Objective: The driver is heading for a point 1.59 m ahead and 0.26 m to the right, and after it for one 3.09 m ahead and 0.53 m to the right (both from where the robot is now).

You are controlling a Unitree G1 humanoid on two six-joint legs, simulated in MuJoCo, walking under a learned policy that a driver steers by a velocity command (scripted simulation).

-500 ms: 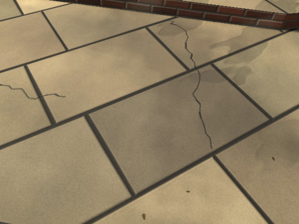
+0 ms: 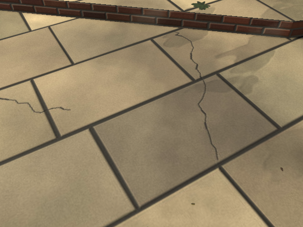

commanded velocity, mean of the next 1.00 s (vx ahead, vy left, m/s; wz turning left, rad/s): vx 0.36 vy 0.00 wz -0.23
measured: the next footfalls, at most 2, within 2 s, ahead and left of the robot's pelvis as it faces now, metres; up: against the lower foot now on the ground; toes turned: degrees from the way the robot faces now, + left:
right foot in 0.98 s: +0.55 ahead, -0.17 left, -0.16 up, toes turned -18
left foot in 1.42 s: +0.91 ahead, -0.07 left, -0.16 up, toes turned -13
